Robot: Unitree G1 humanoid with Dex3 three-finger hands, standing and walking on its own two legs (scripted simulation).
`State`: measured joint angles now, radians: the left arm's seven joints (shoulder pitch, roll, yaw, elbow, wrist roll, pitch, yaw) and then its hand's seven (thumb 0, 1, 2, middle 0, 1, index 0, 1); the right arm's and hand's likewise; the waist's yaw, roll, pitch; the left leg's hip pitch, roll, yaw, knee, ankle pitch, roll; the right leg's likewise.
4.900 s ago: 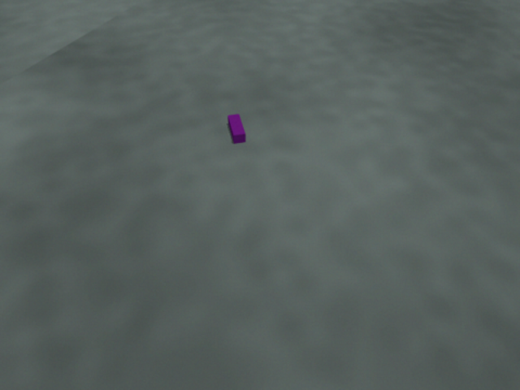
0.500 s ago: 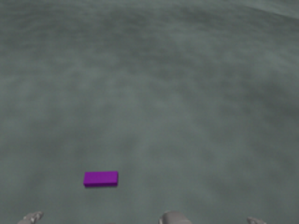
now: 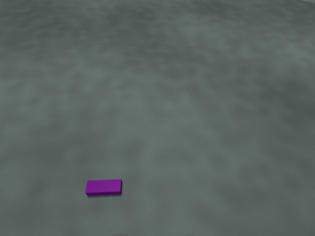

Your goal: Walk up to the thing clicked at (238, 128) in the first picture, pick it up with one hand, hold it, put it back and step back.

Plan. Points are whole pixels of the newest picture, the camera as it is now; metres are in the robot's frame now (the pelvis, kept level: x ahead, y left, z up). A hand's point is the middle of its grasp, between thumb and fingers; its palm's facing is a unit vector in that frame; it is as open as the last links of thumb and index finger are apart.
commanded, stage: walk up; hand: left
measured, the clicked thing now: (104, 187) +0.46 +0.30 -0.72
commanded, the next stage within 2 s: stand in 1.06 s
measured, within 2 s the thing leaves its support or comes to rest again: neither
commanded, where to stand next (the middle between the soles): +0.07 +0.01 m, yaw +3 degrees
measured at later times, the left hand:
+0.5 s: hand out of the picture +0.10 +0.25 -0.13, palm faces +0.03 -0.94 -0.34, open 7.4 cm
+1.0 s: hand out of the picture +0.08 +0.26 -0.13, palm faces +0.06 -0.95 -0.31, open 7.4 cm
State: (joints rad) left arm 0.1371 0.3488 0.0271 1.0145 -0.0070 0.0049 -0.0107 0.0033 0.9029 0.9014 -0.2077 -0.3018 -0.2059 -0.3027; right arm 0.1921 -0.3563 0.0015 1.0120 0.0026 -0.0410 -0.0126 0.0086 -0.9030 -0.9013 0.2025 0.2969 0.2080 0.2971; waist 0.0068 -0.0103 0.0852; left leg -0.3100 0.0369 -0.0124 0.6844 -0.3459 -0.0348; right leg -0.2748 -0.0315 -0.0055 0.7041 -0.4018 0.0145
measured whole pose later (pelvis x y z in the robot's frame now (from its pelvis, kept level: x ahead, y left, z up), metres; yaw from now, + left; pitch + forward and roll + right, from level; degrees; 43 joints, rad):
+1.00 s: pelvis +0.00 +0.01 +0.03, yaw +3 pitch -2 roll +0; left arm 0.06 0.34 0.03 1.14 0.00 0.01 -0.02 0.00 0.90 0.90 -0.21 -0.30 -0.20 -0.30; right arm 0.08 -0.34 0.01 1.12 -0.01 -0.02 0.00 0.01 -0.90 -0.90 0.20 0.30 0.21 0.30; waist 0.01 -0.01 0.05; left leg -0.19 0.02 -0.05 0.41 -0.19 -0.03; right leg -0.11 -0.04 -0.06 0.39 -0.24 0.03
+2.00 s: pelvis +0.00 +0.00 +0.03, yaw +2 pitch -2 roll +0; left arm 0.10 0.35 0.01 1.14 0.00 -0.01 -0.01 0.00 0.90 0.90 -0.21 -0.30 -0.20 -0.30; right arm 0.10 -0.35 0.01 1.15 -0.01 -0.01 0.01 0.01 -0.90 -0.90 0.20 0.30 0.21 0.30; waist 0.00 0.01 0.05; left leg -0.14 0.04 -0.04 0.32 -0.15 -0.05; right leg -0.09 -0.03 -0.05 0.34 -0.21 0.01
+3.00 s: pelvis +0.01 +0.00 +0.03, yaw +1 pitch -2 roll +0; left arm 0.12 0.35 0.00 1.13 0.01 -0.01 -0.01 0.00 0.90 0.90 -0.21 -0.30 -0.20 -0.30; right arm 0.10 -0.35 0.01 1.14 -0.01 -0.01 0.00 0.01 -0.90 -0.90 0.20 0.30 0.21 0.30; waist 0.00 0.00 0.05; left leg -0.14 0.03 -0.03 0.33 -0.16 -0.04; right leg -0.09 -0.03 -0.03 0.33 -0.22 0.02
